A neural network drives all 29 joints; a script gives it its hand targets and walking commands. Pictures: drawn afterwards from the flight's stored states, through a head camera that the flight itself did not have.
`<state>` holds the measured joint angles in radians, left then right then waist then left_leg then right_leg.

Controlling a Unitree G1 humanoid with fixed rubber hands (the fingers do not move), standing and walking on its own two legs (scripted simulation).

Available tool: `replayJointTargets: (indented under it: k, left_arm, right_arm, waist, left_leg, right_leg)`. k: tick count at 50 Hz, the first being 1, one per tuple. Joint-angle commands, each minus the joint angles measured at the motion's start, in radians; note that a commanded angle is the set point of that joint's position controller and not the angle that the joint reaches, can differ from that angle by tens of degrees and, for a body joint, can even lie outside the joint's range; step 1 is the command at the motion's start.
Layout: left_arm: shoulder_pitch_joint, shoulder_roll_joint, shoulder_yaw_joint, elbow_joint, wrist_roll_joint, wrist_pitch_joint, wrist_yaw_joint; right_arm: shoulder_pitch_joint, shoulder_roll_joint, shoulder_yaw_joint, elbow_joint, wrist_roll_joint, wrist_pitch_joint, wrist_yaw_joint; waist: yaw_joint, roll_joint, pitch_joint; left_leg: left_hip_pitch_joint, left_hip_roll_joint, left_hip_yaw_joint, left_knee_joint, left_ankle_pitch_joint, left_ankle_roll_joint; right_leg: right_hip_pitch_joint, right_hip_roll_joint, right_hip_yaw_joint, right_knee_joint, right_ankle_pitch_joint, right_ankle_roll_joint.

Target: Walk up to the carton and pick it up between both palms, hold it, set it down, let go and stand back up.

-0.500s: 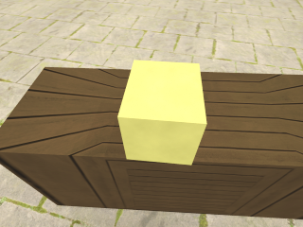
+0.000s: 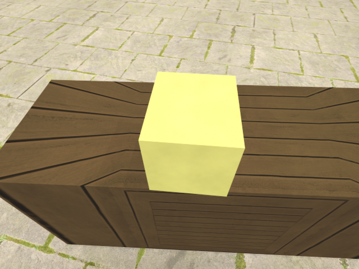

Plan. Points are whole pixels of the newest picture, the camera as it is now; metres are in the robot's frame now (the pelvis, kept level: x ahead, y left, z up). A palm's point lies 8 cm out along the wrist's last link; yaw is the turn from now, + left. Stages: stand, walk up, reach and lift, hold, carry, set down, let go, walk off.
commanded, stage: stand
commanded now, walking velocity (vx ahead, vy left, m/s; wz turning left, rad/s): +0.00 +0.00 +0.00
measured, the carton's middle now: (191, 133) +0.45 -0.02 +0.01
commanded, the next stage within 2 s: none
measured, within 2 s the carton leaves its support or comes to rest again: neither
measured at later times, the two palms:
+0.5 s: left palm out of the picture +0.01 +0.25 -0.13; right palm out of the picture +0.01 -0.25 -0.13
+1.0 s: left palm out of the picture +0.01 +0.25 -0.13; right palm out of the picture +0.01 -0.24 -0.13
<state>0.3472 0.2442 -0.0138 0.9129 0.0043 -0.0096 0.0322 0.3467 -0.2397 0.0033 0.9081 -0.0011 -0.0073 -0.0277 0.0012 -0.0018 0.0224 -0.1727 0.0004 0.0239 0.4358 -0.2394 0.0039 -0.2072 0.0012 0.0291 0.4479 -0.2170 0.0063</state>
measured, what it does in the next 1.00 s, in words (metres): stands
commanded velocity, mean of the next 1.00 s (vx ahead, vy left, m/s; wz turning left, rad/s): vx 0.00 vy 0.00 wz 0.00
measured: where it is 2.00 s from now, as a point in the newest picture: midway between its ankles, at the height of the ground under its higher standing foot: outside the picture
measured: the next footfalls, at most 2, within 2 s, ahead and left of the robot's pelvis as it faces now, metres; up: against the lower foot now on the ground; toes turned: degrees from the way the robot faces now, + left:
none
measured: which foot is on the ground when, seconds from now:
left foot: down 0.00-1.00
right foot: down 0.00-1.00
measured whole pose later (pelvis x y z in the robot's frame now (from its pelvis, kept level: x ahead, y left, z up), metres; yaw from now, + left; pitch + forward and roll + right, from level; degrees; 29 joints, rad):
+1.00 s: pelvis +0.00 +0.00 +0.00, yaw +0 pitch -1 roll +0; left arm 0.34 0.22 -0.01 0.98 0.00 -0.01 0.04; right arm 0.35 -0.21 0.00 0.97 0.00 -0.01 -0.04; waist 0.00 0.00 0.03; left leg -0.16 0.00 0.03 0.42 -0.24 0.00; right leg -0.20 0.00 0.04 0.43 -0.21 0.01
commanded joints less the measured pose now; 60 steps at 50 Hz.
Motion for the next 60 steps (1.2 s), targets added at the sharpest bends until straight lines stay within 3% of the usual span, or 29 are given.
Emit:
replayJointTargets:
  k: [1, 45, 46, 50, 52, 60]
  left_arm:
    - [0.053, 0.115, 0.028, -0.028, 0.0, -0.01, 0.006]
    - [0.052, 0.074, 0.024, 0.046, -0.004, -0.009, 0.013]
    - [0.049, 0.085, 0.028, 0.044, -0.004, -0.011, 0.013]
    - [0.05, 0.083, 0.029, 0.046, 0.001, -0.009, 0.014]
    - [0.05, 0.088, 0.027, 0.043, -0.004, -0.009, 0.014]
    - [0.05, 0.079, 0.03, 0.051, -0.002, -0.008, 0.014]
  right_arm:
    - [0.055, -0.119, -0.027, -0.03, 0.0, -0.01, -0.006]
    - [0.065, -0.085, -0.023, 0.034, 0.003, -0.007, -0.014]
    - [0.075, -0.078, -0.023, 0.031, 0.003, -0.008, -0.014]
    - [0.069, -0.092, -0.025, 0.028, 0.002, -0.011, -0.014]
    - [0.08, -0.081, -0.027, 0.03, 0.002, -0.012, -0.015]
    - [0.077, -0.075, -0.026, 0.04, 0.0, -0.01, -0.015]
  waist:
    - [0.0, 0.0, 0.041]
    - [0.0, 0.01, 0.063]
    - [-0.008, -0.009, 0.045]
    - [-0.002, 0.011, 0.03]
    - [-0.006, -0.01, 0.024]
    - [0.0, 0.014, 0.066]
  left_leg:
    - [-0.029, 0.097, -0.1, -0.09, 0.044, 0.015]
    - [-0.022, 0.099, -0.087, -0.098, 0.053, 0.012]
    - [-0.012, 0.1, -0.087, -0.095, 0.071, 0.011]
    - [-0.016, 0.102, -0.09, -0.097, 0.068, 0.011]
    - [-0.007, 0.102, -0.093, -0.102, 0.059, 0.01]
    - [-0.029, 0.1, -0.084, -0.102, 0.045, 0.009]
  right_leg:
    - [-0.022, -0.087, 0.086, -0.081, 0.065, -0.017]
    - [-0.02, -0.088, 0.087, -0.092, 0.09, -0.015]
    - [-0.012, -0.092, 0.087, -0.088, 0.105, -0.018]
    - [0.009, -0.091, 0.08, -0.084, 0.102, -0.013]
    - [-0.005, -0.085, 0.073, -0.086, 0.088, -0.014]
    - [-0.017, -0.088, 0.08, -0.091, 0.082, -0.01]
